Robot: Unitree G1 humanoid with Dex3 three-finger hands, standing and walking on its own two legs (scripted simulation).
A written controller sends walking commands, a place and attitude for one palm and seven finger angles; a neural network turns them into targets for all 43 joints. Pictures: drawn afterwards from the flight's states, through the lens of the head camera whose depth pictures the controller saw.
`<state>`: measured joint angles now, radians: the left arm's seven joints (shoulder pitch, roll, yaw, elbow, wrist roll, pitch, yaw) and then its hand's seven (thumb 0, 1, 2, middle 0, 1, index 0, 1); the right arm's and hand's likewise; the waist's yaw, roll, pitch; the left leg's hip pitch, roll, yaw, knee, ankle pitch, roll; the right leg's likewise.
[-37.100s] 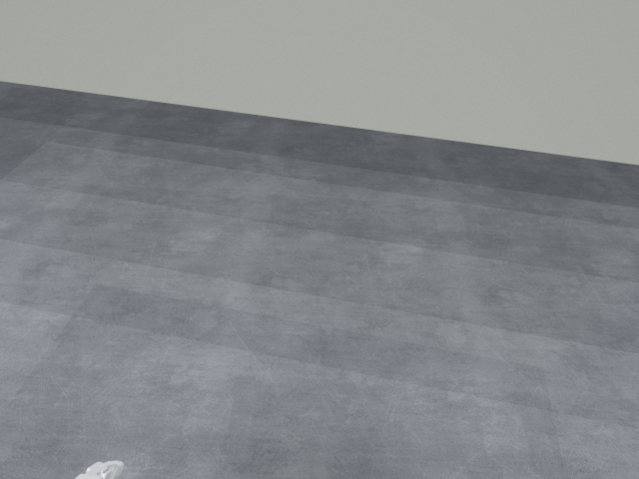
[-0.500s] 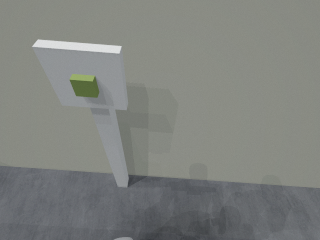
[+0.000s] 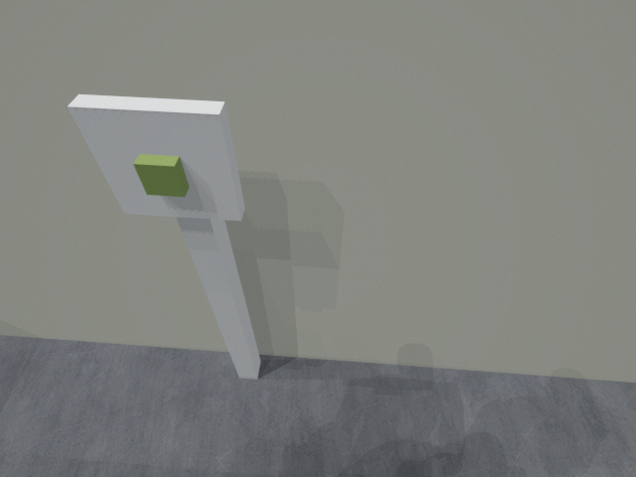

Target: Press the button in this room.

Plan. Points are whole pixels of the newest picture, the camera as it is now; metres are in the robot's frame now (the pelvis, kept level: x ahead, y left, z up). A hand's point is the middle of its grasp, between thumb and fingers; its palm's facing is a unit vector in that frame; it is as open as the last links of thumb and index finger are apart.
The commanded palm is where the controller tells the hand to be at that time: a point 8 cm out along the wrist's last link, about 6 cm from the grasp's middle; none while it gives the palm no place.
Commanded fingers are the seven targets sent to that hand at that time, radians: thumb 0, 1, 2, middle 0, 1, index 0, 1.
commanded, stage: come to a stop and stand still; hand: left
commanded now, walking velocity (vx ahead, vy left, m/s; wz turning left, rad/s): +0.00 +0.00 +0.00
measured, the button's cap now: (163, 174) +0.47 +0.26 +0.12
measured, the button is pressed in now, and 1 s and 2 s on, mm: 0 0 0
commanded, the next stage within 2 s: look again from close up in 0.46 s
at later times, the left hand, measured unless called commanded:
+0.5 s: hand out of the picture -0.04 +0.16 -0.17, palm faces +0.04 -0.99 -0.14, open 7.4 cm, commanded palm none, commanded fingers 0.00 0.90 0.90 -0.20 -0.30 -0.20 -0.30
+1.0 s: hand out of the picture +0.01 +0.22 -0.17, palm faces +0.02 -0.98 -0.20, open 7.4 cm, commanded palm none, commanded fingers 0.00 0.90 0.90 -0.20 -0.30 -0.20 -0.30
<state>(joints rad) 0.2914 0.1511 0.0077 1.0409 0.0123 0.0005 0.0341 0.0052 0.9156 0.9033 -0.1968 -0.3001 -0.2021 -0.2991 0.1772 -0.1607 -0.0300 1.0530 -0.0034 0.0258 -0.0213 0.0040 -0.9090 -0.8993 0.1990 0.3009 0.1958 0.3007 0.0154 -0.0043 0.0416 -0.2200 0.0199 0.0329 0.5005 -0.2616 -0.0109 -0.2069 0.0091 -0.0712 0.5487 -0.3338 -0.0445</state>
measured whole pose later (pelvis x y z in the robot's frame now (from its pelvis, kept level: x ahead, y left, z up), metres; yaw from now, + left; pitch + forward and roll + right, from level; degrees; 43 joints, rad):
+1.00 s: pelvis -0.01 +0.04 +0.00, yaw -1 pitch -1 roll +0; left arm 0.29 0.15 0.00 1.07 0.01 -0.01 0.04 0.00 0.91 0.90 -0.19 -0.30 -0.20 -0.30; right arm 0.31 -0.16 0.02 1.08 -0.02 -0.02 -0.02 0.02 -0.92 -0.90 0.20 0.30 0.20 0.30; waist 0.00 0.01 0.00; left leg -0.21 -0.03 0.07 0.49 -0.26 0.05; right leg -0.18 -0.04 -0.04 0.49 -0.29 0.02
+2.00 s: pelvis -0.02 +0.01 -0.04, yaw +1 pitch +9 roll -1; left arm 0.50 0.25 0.26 -0.07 -0.34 -0.33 -0.32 0.01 0.90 0.90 -1.14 -1.33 -1.14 -1.33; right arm 0.29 -0.22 0.00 0.60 0.04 -0.21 -0.06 0.02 -0.90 -0.90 0.20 0.30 0.20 0.30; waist -0.02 0.03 -0.12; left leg -0.65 0.03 0.00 0.92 -0.42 0.00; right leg -0.59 0.01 -0.10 0.89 -0.46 -0.03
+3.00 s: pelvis -0.01 +0.03 -0.01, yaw +1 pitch +1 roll -1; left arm 0.27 0.29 0.26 -0.15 -0.30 -0.01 -0.28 0.01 0.90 0.90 -1.30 -1.50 -1.30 -1.50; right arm 0.26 -0.26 0.05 0.60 0.05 -0.24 -0.07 0.02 -0.90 -0.90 0.20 0.30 0.20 0.30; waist 0.02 0.04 -0.07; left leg -0.32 0.00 0.02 0.64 -0.33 0.03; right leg -0.27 -0.01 -0.08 0.60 -0.35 -0.01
